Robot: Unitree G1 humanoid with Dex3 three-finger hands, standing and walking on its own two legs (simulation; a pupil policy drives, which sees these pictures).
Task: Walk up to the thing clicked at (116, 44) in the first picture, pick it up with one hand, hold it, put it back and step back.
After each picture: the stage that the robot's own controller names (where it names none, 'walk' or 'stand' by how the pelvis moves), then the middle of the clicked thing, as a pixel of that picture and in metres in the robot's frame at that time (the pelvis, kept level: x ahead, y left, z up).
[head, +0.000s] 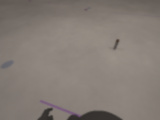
stand; (116, 44) +1.64 -0.56 -0.66
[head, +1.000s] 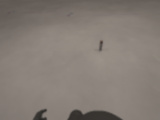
walk; (100, 45) +1.60 -0.11 -0.63
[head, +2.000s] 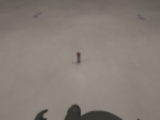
walk; (78, 58) +1.07 +0.27 -0.64
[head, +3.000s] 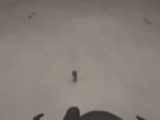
walk; (74, 76) +0.64 +0.22 -0.63
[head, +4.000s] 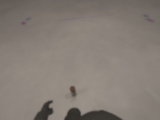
stand; (73, 91) +0.40 +0.22 -0.63
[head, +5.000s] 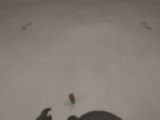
stand; (72, 99) +0.35 +0.22 -0.65
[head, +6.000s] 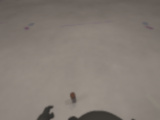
stand; (73, 98) +0.37 +0.21 -0.66
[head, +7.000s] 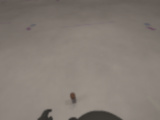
stand; (73, 98) +0.37 +0.22 -0.66
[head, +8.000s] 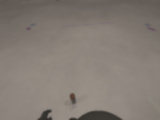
stand; (73, 98) +0.36 +0.22 -0.66
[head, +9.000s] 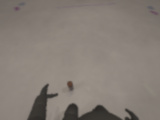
go down; (70, 86) +0.40 +0.21 -0.61
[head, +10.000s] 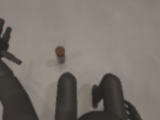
go down; (61, 56) +0.47 +0.22 -0.24
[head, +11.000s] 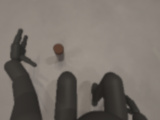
close in; (59, 54) +0.47 +0.22 -0.23
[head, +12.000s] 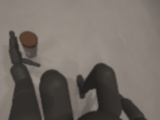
close in; (30, 47) +0.46 +0.26 -0.17
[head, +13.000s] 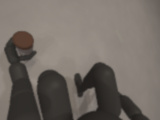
lift; (25, 47) +0.45 +0.27 -0.17
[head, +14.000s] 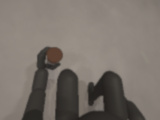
lift; (52, 58) +0.37 +0.25 -0.09
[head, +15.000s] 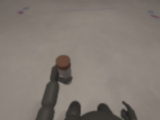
hold; (65, 72) +0.32 +0.17 +0.06
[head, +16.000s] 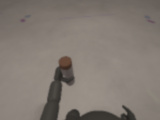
hold; (68, 73) +0.33 +0.16 +0.04
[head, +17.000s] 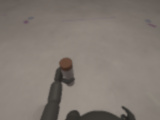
crouch; (68, 74) +0.32 +0.16 +0.04
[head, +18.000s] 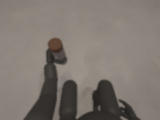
crouch; (59, 54) +0.45 +0.19 -0.04
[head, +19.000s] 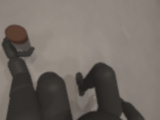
lower; (22, 44) +0.47 +0.27 -0.18
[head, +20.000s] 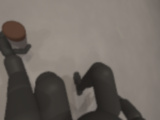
lower; (18, 41) +0.47 +0.28 -0.18
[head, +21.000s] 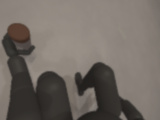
lower; (23, 42) +0.47 +0.27 -0.17
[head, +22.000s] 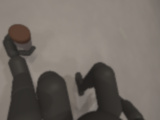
lower; (24, 43) +0.46 +0.27 -0.17
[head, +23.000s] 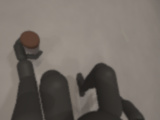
loosen; (32, 47) +0.45 +0.25 -0.17
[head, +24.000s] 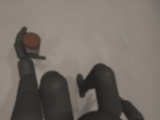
withdraw; (33, 47) +0.46 +0.24 -0.18
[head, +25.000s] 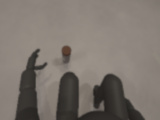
walk; (66, 55) +0.47 +0.19 -0.23
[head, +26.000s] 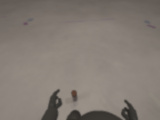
stand; (74, 96) +0.38 +0.16 -0.59
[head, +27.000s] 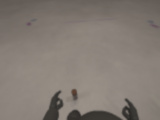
stand; (74, 94) +0.40 +0.18 -0.60
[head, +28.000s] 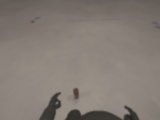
stand; (76, 93) +0.40 +0.17 -0.61
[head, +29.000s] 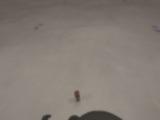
walk; (77, 96) +0.41 +0.17 -0.65
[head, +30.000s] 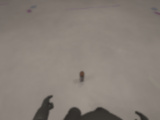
walk; (81, 77) +0.57 +0.11 -0.63
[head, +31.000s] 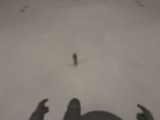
walk; (75, 59) +0.86 +0.28 -0.62
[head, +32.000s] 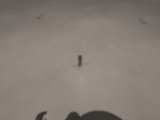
stand; (80, 60) +1.04 +0.20 -0.64
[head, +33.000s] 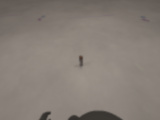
stand; (81, 61) +1.04 +0.19 -0.66
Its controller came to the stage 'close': yes
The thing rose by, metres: 0.70
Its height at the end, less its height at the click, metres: +0.00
